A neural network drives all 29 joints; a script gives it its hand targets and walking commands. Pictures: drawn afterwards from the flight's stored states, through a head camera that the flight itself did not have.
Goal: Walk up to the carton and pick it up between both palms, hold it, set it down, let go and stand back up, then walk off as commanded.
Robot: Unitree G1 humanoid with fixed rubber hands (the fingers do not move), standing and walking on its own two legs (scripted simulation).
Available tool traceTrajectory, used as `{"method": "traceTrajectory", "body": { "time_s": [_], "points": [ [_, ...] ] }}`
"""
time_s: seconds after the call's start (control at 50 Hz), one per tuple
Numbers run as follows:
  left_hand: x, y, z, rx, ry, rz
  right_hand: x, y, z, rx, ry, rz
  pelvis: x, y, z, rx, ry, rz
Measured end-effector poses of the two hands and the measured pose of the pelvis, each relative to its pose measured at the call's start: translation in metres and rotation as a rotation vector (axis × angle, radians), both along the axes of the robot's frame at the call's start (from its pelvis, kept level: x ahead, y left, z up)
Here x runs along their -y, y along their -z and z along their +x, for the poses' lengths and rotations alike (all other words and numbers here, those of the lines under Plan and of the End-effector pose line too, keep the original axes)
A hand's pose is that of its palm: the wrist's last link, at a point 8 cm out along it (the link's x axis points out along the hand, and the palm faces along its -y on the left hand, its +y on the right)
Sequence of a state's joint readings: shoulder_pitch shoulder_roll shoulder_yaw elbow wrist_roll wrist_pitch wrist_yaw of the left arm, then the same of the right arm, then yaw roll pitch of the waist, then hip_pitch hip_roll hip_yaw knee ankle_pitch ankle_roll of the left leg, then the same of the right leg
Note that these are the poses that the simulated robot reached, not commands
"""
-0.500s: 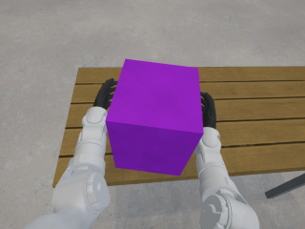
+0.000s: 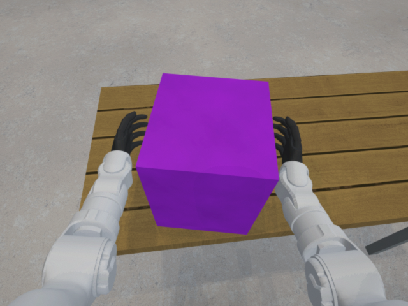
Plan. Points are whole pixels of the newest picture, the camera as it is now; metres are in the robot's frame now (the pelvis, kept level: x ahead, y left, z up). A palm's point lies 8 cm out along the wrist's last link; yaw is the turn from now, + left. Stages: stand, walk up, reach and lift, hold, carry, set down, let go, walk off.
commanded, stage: set down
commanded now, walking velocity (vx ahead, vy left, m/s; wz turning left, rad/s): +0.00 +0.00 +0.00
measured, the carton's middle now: (207, 160) +0.38 -0.01 +0.05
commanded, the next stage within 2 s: none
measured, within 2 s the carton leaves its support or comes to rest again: neither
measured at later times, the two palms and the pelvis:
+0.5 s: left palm (108, 114) +0.41 +0.16 +0.16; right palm (324, 130) +0.36 -0.21 +0.15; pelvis -0.04 +0.00 +0.00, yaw +0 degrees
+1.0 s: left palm (90, 116) +0.40 +0.19 +0.17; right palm (330, 132) +0.35 -0.21 +0.16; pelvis -0.04 -0.02 +0.01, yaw +1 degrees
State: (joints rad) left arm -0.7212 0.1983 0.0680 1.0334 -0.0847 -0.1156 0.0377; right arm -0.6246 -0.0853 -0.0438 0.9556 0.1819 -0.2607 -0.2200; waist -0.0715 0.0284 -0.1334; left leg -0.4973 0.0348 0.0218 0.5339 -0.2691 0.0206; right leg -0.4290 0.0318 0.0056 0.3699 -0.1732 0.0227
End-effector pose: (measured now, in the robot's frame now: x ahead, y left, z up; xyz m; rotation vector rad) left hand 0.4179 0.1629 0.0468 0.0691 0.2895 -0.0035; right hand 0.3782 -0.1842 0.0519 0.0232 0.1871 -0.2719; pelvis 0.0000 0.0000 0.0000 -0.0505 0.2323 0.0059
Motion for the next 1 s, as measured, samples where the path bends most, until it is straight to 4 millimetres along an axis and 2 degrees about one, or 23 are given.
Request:
{"method": "traceTrajectory", "body": {
  "time_s": [0.1, 0.2, 0.36, 0.52, 0.6, 0.76, 1.0],
  "points": [
    [-0.014, -0.022, -0.002, 0.025, -0.008, -0.035, 0.018, -0.022, 0.002, -0.029, 0.034, -0.012, 0.001, -0.001, -0.007, 0.027, -0.008, 0.001],
    [-0.020, -0.040, -0.007, 0.033, 0.007, -0.028, 0.025, -0.038, -0.008, -0.050, 0.046, 0.017, 0.002, -0.002, -0.018, 0.065, -0.016, 0.001],
    [-0.011, -0.063, -0.014, -0.018, 0.014, -0.031, 0.023, -0.054, -0.022, -0.088, 0.016, 0.058, 0.002, 0.000, -0.036, 0.091, -0.013, 0.015],
    [0.003, -0.115, -0.005, 0.032, 0.017, -0.035, 0.023, -0.107, -0.015, -0.024, 0.002, 0.053, 0.003, 0.001, -0.044, 0.093, -0.001, 0.028],
    [0.006, -0.130, 0.000, 0.010, 0.022, -0.037, 0.024, -0.120, -0.014, -0.073, 0.010, 0.025, 0.006, 0.000, -0.045, 0.127, 0.004, 0.032],
    [0.000, -0.133, 0.000, 0.009, 0.014, -0.044, 0.021, -0.129, -0.013, -0.056, 0.006, 0.068, 0.010, -0.003, -0.041, 0.161, 0.003, 0.029],
    [-0.023, -0.121, -0.021, -0.031, -0.012, -0.026, 0.025, -0.108, -0.025, -0.077, 0.000, 0.092, 0.016, -0.007, -0.040, 0.206, -0.018, 0.031]
  ]
}}
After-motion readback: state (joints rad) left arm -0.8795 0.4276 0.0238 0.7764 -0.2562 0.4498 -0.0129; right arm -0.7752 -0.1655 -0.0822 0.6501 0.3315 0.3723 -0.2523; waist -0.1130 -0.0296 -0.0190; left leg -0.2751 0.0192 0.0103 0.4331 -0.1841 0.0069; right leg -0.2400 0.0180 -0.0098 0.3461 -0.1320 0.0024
